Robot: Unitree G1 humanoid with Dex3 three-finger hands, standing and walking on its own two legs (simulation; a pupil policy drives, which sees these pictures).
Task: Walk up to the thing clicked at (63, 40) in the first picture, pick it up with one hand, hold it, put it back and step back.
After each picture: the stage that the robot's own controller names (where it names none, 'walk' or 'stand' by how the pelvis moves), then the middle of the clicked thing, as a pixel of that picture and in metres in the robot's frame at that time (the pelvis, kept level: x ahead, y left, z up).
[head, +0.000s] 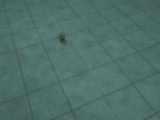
stand; (62, 37) +1.44 +0.29 -0.72
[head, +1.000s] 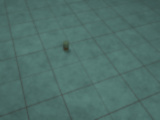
walk; (66, 46) +1.33 +0.20 -0.71
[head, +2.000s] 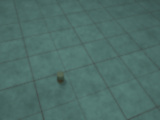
walk; (60, 77) +0.84 +0.18 -0.71
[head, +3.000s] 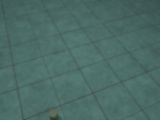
walk; (53, 115) +0.53 +0.23 -0.71
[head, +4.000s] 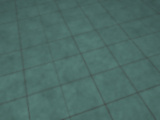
stand; out of the picture +0.39 +0.22 -0.70
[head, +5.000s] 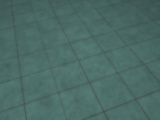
stand; out of the picture +0.36 +0.20 -0.72
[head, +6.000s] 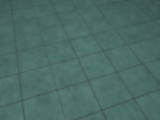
stand; out of the picture +0.36 +0.19 -0.72
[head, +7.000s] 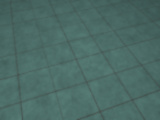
stand; out of the picture +0.36 +0.21 -0.73
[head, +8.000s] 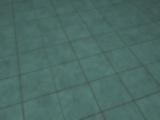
stand; out of the picture +0.36 +0.21 -0.73
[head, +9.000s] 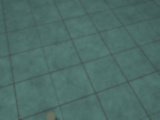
go down; (51, 118) +0.38 +0.21 -0.70
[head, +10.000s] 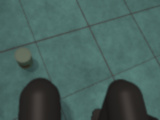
go down; (24, 59) +0.44 +0.25 -0.30
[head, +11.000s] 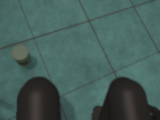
close in; (22, 56) +0.44 +0.25 -0.29
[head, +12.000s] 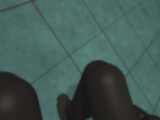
close in; out of the picture +0.43 +0.29 -0.22
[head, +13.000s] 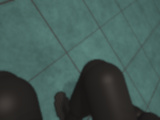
close; out of the picture +0.42 +0.30 -0.23
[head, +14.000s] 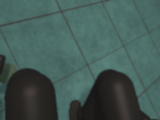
lift; (5, 72) +0.34 +0.21 -0.25
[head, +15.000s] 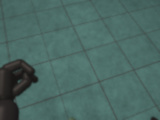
hold; out of the picture +0.30 +0.04 -0.61
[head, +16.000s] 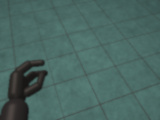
close; out of the picture +0.31 +0.02 -0.70
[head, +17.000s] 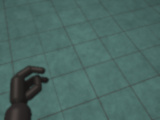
hold; out of the picture +0.35 +0.00 -0.70
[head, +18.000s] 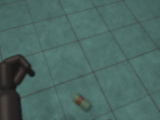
crouch; (81, 101) +0.41 -0.03 -0.60
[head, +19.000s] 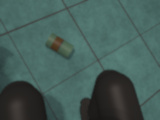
lower; (59, 45) +0.50 +0.01 -0.30
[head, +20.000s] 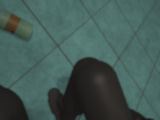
lower; (15, 25) +0.54 +0.05 -0.26
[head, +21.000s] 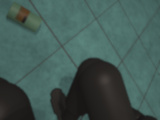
lower; (24, 17) +0.57 +0.04 -0.25
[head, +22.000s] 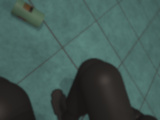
lower; (28, 13) +0.60 +0.02 -0.25
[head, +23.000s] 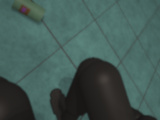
lower; (28, 8) +0.62 +0.01 -0.25
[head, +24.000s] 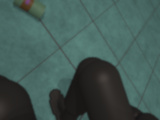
open; (29, 4) +0.65 +0.00 -0.25
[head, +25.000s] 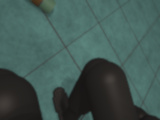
rise; out of the picture +0.67 -0.01 -0.25
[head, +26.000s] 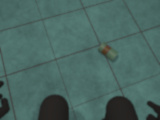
walk; (107, 51) +0.62 -0.15 -0.48
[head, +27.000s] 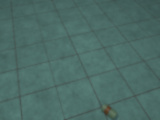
stand; (109, 111) +0.55 -0.20 -0.69
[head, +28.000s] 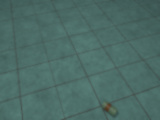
stand; (109, 108) +0.58 -0.20 -0.69
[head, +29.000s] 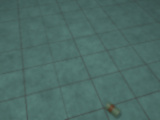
stand; (112, 109) +0.59 -0.22 -0.73
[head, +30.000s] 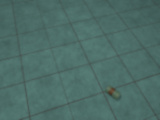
walk; (112, 92) +0.63 -0.26 -0.72
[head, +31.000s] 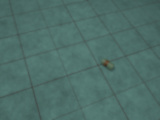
walk; (107, 64) +0.88 -0.26 -0.73
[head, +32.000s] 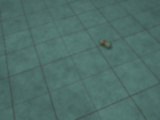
walk; (105, 43) +1.22 -0.11 -0.71
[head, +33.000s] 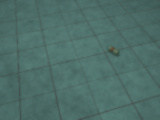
stand; (113, 50) +1.25 -0.28 -0.75
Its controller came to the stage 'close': yes
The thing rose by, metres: 0.01
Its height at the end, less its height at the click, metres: -0.02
